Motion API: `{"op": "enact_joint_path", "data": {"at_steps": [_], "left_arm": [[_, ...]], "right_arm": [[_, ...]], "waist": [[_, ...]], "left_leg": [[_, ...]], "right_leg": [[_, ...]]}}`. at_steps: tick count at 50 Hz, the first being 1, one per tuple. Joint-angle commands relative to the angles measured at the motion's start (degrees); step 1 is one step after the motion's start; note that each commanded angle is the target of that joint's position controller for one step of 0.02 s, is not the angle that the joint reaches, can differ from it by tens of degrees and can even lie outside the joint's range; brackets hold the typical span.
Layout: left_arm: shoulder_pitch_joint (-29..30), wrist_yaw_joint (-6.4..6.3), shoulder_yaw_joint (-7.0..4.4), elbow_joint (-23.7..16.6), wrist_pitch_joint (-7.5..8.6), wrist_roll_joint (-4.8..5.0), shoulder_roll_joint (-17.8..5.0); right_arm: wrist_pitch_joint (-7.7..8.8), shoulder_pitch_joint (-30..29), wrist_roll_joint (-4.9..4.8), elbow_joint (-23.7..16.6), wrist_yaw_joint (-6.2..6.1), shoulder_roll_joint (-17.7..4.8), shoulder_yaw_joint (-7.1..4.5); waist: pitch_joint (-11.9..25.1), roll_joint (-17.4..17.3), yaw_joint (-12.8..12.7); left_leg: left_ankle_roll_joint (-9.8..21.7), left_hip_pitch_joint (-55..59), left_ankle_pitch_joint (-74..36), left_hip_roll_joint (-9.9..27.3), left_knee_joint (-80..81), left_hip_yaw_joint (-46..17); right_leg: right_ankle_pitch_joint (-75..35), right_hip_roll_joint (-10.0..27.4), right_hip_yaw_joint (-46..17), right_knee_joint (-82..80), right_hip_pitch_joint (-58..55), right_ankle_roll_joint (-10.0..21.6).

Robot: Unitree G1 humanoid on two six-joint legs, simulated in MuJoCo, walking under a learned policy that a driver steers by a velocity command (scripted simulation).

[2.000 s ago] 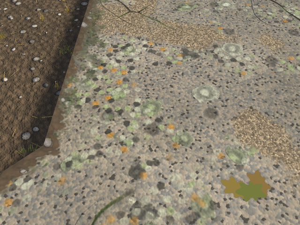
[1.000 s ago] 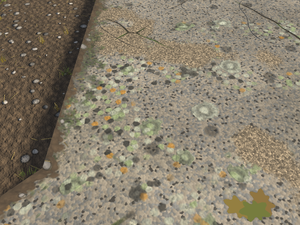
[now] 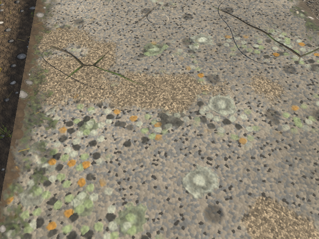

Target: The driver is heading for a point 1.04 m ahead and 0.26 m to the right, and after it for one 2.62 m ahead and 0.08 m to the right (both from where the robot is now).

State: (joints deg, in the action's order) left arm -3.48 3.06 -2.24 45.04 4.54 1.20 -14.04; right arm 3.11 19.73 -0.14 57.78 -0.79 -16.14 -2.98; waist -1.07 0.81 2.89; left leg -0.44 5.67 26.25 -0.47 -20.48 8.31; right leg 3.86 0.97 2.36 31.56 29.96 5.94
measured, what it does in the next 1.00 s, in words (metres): walks ahead, turning right: left foot, then right foot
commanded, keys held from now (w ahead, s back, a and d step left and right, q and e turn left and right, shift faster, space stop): w+e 0.88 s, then w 0.12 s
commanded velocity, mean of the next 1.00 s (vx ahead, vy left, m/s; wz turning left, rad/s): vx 0.50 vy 0.00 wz -0.54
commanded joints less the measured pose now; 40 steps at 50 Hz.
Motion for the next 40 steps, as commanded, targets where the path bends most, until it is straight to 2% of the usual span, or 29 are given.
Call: {"op": "enact_joint_path", "data": {"at_steps": [1, 2, 3, 4, 5, 6, 7, 9, 12, 15, 17, 20, 22, 23, 24, 25, 26, 27, 28, 29, 30, 31, 33, 36, 40], "left_arm": [[-22.16, -0.9, -6.73, 0.6, -0.22, -0.14, -19.68], [-22.55, -0.92, -5.45, 0.24, -0.18, -0.04, -16.04], [-20.56, -1.18, -4.37, 0.0, -0.02, -0.52, -12.42], [-16.48, -1.39, -3.91, -1.09, 0.17, -0.63, -10.75], [-12.65, -1.37, -3.45, -2.27, 0.18, -0.75, -9.38], [-10.21, -1.44, -2.94, -3.31, 0.25, -1.23, -8.0], [-9.2, -1.5, -2.83, -3.95, 0.2, -1.42, -7.77], [-10.0, -2.05, -3.25, -4.11, 0.32, -0.87, -9.21], [-12.98, -3.29, -3.97, -3.7, 0.16, -0.32, -11.25], [-15.44, -3.82, -4.13, -3.1, -0.33, -0.1, -11.44], [-17.3, -3.85, -4.22, -2.33, -0.53, 0.16, -11.44], [-18.02, -4.33, -4.24, -2.08, -1.1, 0.32, -10.79], [-17.26, -4.6, -4.4, -2.59, -1.66, -0.04, -10.86], [-16.61, -4.55, -4.02, -3.12, -1.88, -0.15, -9.76], [-16.08, -4.25, -2.96, -4.11, -1.84, -0.58, -7.11], [-21.08, -4.12, -1.9, -5.44, -1.47, -0.29, -3.6], [-25.24, -4.11, -1.41, -6.44, -1.02, 0.77, -4.43], [-22.3, -4.16, -2.7, -5.38, -1.17, 1.29, -10.14], [-17.31, -4.2, -3.16, -6.14, -1.55, 0.85, -11.47], [-14.8, -4.18, -3.22, -6.85, -1.75, 0.27, -10.75], [-13.9, -3.98, -3.42, -7.3, -2.0, -0.04, -9.92], [-14.38, -3.67, -3.29, -7.53, -2.34, 0.25, -8.63], [-13.95, -3.41, -2.88, -8.44, -2.91, 0.44, -6.49], [-11.17, -3.27, -2.63, -10.36, -3.03, 0.14, -5.73], [-5.39, -1.9, -2.05, -12.16, -2.29, 0.17, -4.58]], "right_arm": [[1.1, 3.49, 1.58, -7.07, 0.04, -2.6, 0.93], [3.66, 2.17, 1.0, -6.81, 0.97, -2.93, 1.31], [5.41, -3.62, -1.4, -8.49, 1.76, -7.96, -0.12], [6.26, -7.12, -1.97, -9.66, 1.77, -8.04, 0.01], [6.3, -8.35, -1.03, -9.65, 1.36, -7.61, -0.22], [5.68, -7.99, -0.2, -9.56, 0.96, -7.91, -0.76], [4.84, -7.49, 0.21, -9.84, 0.89, -7.32, -0.88], [3.62, -7.35, 0.95, -10.55, 0.67, -5.53, -0.78], [3.17, -14.28, 1.21, -13.32, 0.36, -4.37, -0.47], [3.56, -20.31, 0.57, -15.44, 0.78, -3.14, 0.03], [3.79, -22.87, -0.05, -16.84, 1.07, -3.87, -0.1], [4.4, -23.17, -0.32, -17.73, 1.63, -6.31, -0.81], [5.04, -20.3, -0.39, -17.25, 1.83, -7.73, -1.42], [5.33, -15.63, -0.15, -16.0, 1.62, -8.7, -2.1], [5.62, -8.51, 0.76, -15.0, 1.29, -10.77, -2.92], [5.26, -0.61, 1.63, -14.35, 0.8, -15.46, -4.17], [4.36, 1.63, 0.33, -12.7, 1.31, -14.85, -4.27], [4.08, -1.54, -0.31, -14.24, 1.36, -9.41, -2.9], [3.59, -4.27, -0.11, -14.91, 1.2, -7.15, -2.26], [3.31, -6.95, 0.29, -14.86, 1.22, -6.11, -1.81], [3.27, -8.39, 0.65, -14.61, 1.14, -4.96, -1.42], [3.37, -8.92, 0.9, -14.25, 1.1, -4.96, -1.4], [3.89, -8.58, 0.6, -13.4, 1.16, -5.65, -1.82], [4.11, -7.96, 0.45, -12.37, 1.05, -7.48, -2.51], [3.33, -7.21, 0.19, -11.72, 0.81, -8.82, -2.68]], "waist": [[18.48, 10.71, -8.37], [23.54, 11.21, -8.49], [16.49, 8.7, -9.39], [10.61, 4.05, -8.09], [6.49, -0.73, -5.82], [4.63, -0.71, -3.66], [3.96, 0.28, -2.35], [3.17, 1.03, -1.48], [1.02, 1.43, -3.23], [0.51, 3.42, -5.65], [0.35, 4.1, -6.57], [0.54, 4.77, -5.8], [1.21, 6.2, -3.99], [3.38, 6.17, -1.6], [9.85, 4.01, 1.78], [18.79, -7.36, 1.85], [21.6, -21.13, 0.24], [13.79, -12.57, 1.25], [7.83, -7.41, 1.54], [3.54, -5.07, 0.42], [1.58, -5.98, -0.79], [0.79, -7.18, -1.66], [0.42, -7.02, -1.99], [0.06, -5.04, -1.89], [-1.08, -4.24, 0.1]], "left_leg": [[0.55, -34.36, -28.75, 2.32, -47.95, 0.2], [0.52, -46.06, 5.41, -3.54, -57.38, -10.83], [2.32, -51.8, 2.31, 0.46, -59.68, -14.64], [3.2, -51.66, -2.88, 3.24, -56.32, -13.86], [2.93, -48.78, -6.07, 5.25, -50.69, -13.3], [2.42, -44.32, -8.08, 6.84, -46.46, -13.38], [1.69, -41.42, -8.81, 7.14, -44.14, -13.4], [-0.44, -39.86, -11.07, 6.72, -39.03, -12.19], [-2.67, -40.51, -21.4, 4.96, -25.71, -11.38], [-2.69, -35.74, -31.81, 2.09, -13.4, -10.75], [-2.4, -33.9, -33.75, 1.2, -10.22, -11.49], [-1.22, -33.19, -29.79, 1.32, -6.42, -13.82], [0.31, -29.65, -24.26, 1.17, -5.51, -13.33], [1.71, -23.1, -23.63, 0.97, -3.35, -12.22], [4.55, -10.55, -22.56, 5.96, -4.71, -15.84], [11.2, 10.56, -16.81, 18.44, -4.45, -33.45], [16.12, 16.91, -3.77, 25.68, 1.47, -53.57], [13.85, 10.51, 3.28, 23.77, 3.3, -48.92], [11.39, 3.05, -0.23, 21.38, 3.81, -39.64], [10.61, -4.19, -7.02, 18.79, 5.5, -33.0], [10.09, -8.49, -11.71, 16.94, 6.97, -28.31], [9.81, -11.55, -14.41, 15.63, 8.56, -24.52], [10.88, -13.1, -19.39, 15.12, 10.84, -19.34], [11.85, -11.56, -27.18, 15.59, 12.06, -13.58], [10.06, -9.78, -31.84, 13.67, 11.94, -5.17]], "right_leg": [[8.11, 13.68, -30.66, -2.81, -47.91, 14.72], [12.28, 19.38, -50.82, -13.6, -55.13, 18.53], [12.33, 17.16, -42.9, -14.48, -50.89, 14.57], [7.82, 14.82, -34.53, -14.84, -42.51, 12.46], [1.75, 12.6, -28.54, -15.93, -33.59, 11.15], [-3.13, 10.84, -24.73, -17.4, -27.18, 10.27], [-5.36, 9.65, -23.45, -18.69, -23.32, 10.29], [-9.46, 8.46, -20.15, -19.98, -18.94, 10.86], [-8.61, 6.01, -16.79, -20.6, -16.23, 9.4], [-2.64, 3.86, -15.57, -19.76, -14.34, 6.45], [-0.03, 4.79, -17.8, -18.79, -15.47, 5.68], [1.56, 7.06, -22.69, -14.06, -21.36, 4.84], [-1.15, 7.86, -25.25, -10.12, -23.51, 4.19], [-3.74, 5.83, -24.84, -5.92, -23.09, 3.05], [-2.75, 2.56, -22.05, 5.05, -19.13, 1.33], [11.33, -4.83, -14.59, 23.95, -2.97, -2.78], [31.32, -5.32, -11.88, 36.83, 10.94, -4.07], [27.51, -1.53, -13.44, 42.09, 15.3, -4.4], [22.66, 0.62, -11.26, 42.52, 15.36, -4.65], [19.0, 2.42, -10.24, 40.18, 13.61, -4.94], [16.52, 4.19, -10.23, 37.58, 11.84, -4.9], [15.09, 5.31, -9.58, 36.31, 9.51, -4.93], [12.94, 6.08, -8.32, 34.54, 9.39, -5.33], [6.94, 6.57, -8.26, 28.6, 12.24, -6.14], [-4.39, 5.61, -4.95, 15.38, 9.94, -5.65]]}}
Next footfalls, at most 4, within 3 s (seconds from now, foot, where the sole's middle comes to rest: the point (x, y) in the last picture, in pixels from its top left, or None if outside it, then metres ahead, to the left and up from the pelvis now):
0.48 left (147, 236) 0.48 0.07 -0.76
1.00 right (230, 198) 0.62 -0.29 -0.76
1.56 left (205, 128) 1.01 -0.24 -0.76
2.02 right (245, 112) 1.09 -0.46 -0.76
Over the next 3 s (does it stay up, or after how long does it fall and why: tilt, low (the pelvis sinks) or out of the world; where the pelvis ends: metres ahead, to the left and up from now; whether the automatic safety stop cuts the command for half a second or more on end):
stays up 1.02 -0.32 0.02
